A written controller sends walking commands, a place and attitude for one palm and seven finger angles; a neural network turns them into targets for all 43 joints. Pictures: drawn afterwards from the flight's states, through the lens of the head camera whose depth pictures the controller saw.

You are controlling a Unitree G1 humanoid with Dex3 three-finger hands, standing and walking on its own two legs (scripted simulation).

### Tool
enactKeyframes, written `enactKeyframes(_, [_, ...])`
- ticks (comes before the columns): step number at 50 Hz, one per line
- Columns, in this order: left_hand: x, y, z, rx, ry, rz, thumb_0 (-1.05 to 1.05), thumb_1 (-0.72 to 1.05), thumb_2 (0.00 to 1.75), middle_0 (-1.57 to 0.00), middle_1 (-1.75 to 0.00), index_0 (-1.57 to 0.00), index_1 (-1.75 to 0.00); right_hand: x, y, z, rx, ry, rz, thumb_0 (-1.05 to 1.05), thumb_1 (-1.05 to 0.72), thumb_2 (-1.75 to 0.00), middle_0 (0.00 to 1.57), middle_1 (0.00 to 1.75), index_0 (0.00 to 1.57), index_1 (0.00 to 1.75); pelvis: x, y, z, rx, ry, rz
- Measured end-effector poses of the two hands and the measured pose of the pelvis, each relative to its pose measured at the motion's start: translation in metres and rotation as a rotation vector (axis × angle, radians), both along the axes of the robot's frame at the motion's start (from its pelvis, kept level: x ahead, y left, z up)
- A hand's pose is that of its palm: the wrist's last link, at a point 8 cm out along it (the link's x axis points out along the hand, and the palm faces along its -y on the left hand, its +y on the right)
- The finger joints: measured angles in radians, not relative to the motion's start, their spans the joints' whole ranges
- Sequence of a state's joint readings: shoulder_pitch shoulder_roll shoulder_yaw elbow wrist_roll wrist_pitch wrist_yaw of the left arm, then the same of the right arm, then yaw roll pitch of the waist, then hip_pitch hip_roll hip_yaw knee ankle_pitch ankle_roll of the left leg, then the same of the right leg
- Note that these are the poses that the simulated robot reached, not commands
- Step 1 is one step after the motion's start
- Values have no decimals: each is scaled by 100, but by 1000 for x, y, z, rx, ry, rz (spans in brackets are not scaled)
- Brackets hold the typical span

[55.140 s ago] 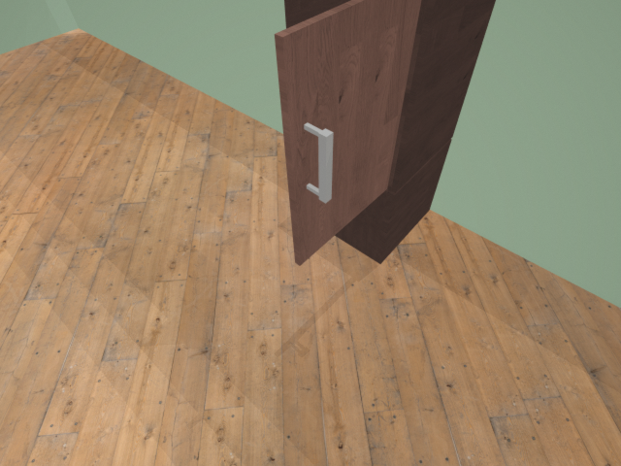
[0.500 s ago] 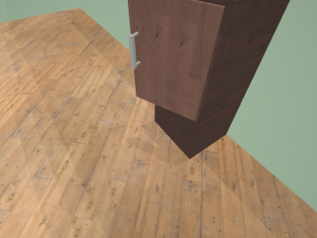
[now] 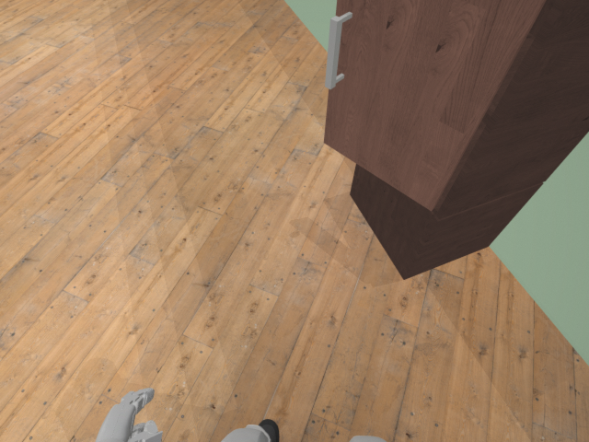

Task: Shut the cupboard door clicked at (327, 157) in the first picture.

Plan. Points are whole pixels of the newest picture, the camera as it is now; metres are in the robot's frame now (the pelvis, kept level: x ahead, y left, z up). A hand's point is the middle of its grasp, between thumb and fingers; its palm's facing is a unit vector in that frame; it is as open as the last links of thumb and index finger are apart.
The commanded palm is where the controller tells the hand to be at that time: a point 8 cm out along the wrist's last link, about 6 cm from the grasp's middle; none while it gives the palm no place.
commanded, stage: walk to a spot facing it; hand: left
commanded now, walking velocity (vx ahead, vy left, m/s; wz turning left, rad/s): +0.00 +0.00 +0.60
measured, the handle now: (338, 52) +0.94 -0.10 +0.00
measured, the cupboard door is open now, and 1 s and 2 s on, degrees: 24 24 24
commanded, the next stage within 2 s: turn to face it in 1.70 s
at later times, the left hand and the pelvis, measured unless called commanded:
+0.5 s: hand out of the picture -0.03 +0.22 -0.18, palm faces +0.35 -0.89 -0.29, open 7.4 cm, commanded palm none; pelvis -0.01 -0.01 -0.01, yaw +21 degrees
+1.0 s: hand out of the picture -0.07 +0.16 -0.16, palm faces +0.69 -0.69 -0.21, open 7.4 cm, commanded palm none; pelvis +0.06 +0.01 +0.00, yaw +43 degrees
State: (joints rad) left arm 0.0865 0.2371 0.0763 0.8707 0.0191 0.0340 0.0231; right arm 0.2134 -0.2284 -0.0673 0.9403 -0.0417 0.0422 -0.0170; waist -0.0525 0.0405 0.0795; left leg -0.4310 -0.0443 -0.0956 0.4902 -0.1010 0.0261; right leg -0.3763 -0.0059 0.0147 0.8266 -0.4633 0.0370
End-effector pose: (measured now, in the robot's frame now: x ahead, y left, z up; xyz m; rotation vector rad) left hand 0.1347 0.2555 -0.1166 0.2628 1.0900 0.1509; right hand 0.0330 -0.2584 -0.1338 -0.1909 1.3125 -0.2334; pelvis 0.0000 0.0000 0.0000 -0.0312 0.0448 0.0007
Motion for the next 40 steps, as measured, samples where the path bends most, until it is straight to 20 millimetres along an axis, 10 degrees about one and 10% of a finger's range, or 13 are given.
enactKeyframes(10, [-73,-13,7,34,45,148,0,91,90,-20,-30,-20,-29,59,-32,1,16,-61,146,0,-91,-90,20,30,20,30,-6,-25,1,50,-34,153])
enactKeyframes(22, [-179,3,-35,-39,196,401,0,91,90,-20,-30,-21,-30,139,27,2,2,-126,437,0,-91,-90,20,30,20,30,-6,-10,-17,59,-29,329])
enactKeyframes(40, [-209,-49,2,-31,112,635,0,91,90,-20,-30,-20,-29,198,51,1,89,-90,629,0,-91,-90,20,30,20,30,26,-30,1,56,-27,569])
